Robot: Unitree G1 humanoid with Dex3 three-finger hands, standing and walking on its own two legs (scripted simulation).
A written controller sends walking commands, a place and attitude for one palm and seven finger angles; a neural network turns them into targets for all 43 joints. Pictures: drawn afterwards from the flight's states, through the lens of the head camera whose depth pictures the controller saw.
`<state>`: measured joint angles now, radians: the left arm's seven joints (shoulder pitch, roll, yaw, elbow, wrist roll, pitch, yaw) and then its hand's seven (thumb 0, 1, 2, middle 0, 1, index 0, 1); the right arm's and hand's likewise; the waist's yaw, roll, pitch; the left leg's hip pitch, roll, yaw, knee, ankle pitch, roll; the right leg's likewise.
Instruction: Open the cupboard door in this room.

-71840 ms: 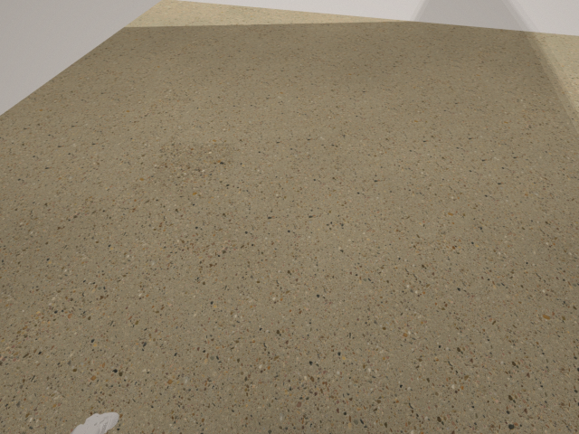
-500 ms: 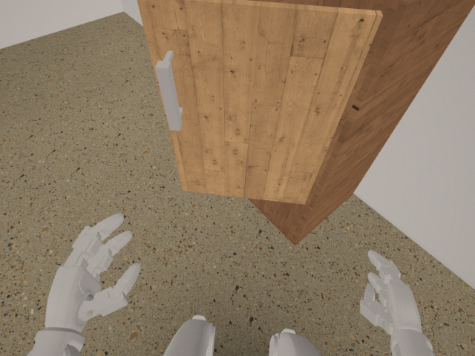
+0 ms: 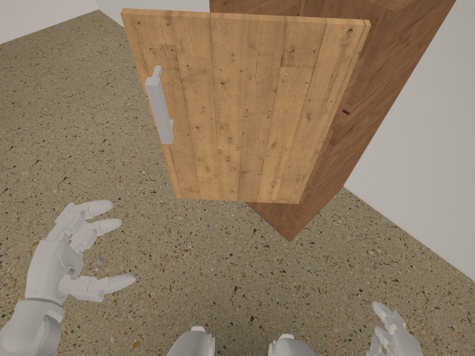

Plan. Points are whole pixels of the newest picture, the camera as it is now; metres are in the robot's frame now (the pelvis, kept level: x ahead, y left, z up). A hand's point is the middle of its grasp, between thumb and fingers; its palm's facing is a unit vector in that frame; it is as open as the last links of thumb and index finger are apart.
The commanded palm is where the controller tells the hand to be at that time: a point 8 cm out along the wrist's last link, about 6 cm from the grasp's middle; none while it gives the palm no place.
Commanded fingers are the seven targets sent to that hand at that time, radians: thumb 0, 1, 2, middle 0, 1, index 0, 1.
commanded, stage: raise the hand with hooked fingers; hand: left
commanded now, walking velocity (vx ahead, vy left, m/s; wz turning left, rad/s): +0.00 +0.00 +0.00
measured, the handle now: (162, 106) +0.56 +0.18 +0.06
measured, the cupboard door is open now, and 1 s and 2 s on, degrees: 43 43 43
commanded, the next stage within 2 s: move the hooked fingers beside the handle in 1.10 s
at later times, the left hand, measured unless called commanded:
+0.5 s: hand (61, 230) +0.28 +0.28 +0.07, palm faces +0.02 -1.00 -0.05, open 13.9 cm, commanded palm +0.26 +0.33 +0.08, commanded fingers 0.00 -0.50 0.30 -0.30 -1.20 -0.30 -1.20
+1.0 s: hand (67, 218) +0.30 +0.27 +0.08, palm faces +0.03 -1.00 -0.03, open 14.0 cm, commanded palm +0.27 +0.32 +0.08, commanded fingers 0.00 -0.50 0.30 -0.30 -1.20 -0.30 -1.20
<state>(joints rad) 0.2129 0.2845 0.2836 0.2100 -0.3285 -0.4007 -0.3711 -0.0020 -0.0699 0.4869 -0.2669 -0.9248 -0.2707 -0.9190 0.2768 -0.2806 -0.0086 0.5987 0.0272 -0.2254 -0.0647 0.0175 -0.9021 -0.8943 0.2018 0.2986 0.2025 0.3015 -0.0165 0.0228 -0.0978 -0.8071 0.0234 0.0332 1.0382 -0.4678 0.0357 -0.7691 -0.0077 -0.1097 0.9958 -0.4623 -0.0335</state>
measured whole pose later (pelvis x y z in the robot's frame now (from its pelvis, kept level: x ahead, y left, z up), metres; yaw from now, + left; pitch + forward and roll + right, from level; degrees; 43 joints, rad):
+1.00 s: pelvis +0.01 +0.00 +0.02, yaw +0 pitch +12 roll -2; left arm -0.03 0.40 0.43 0.46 -0.36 -0.33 -0.51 -0.02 -0.50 0.30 -0.30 -1.20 -0.30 -1.20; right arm 0.28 -0.29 0.03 0.58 0.03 -0.20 -0.07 0.01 -0.90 -0.89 0.20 0.30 0.20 0.30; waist -0.02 0.02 -0.08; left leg -0.69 0.02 0.03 0.91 -0.42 0.04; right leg -0.65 0.00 -0.11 0.86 -0.41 -0.03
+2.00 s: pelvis +0.01 +0.00 +0.01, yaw -1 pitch +15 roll -2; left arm -0.42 0.47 0.46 0.83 -0.27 -0.36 -0.48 -0.02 -0.50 0.30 -0.30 -1.20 -0.30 -1.20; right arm 0.32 -0.29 0.03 0.61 0.03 -0.08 -0.06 0.01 -0.90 -0.89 0.20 0.30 0.20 0.30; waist -0.07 0.02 -0.09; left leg -0.78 0.03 0.05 0.95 -0.44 0.04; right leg -0.74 0.01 -0.09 0.89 -0.42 -0.03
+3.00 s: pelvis +0.01 +0.01 +0.00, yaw -3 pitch +23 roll -4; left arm -0.85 0.64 0.50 1.18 -0.13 -0.38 -0.39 -0.02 -0.50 0.30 -0.30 -1.20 -0.29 -1.19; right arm 0.42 -0.29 0.05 0.60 -0.01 0.09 -0.02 0.01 -0.90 -0.89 0.20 0.30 0.20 0.30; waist -0.17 0.02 -0.09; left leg -0.97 0.06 0.05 1.04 -0.47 0.04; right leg -0.93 0.04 -0.08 0.95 -0.42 -0.02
